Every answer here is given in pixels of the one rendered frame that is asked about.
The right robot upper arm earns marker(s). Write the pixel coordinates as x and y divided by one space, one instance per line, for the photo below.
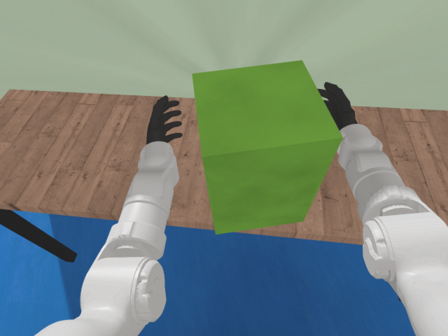
410 251

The right robot hand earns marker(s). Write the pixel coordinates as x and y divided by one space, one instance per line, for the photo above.
338 105

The left robot hand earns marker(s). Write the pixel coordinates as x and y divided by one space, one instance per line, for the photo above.
157 128

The right robot forearm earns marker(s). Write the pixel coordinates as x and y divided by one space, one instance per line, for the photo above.
374 182

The carton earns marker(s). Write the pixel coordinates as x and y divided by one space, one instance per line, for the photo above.
267 140

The left robot upper arm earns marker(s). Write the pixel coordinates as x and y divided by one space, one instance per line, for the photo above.
120 296

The table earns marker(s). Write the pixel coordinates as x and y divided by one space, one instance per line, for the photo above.
76 154

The left robot forearm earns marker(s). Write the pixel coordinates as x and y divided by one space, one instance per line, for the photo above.
140 231

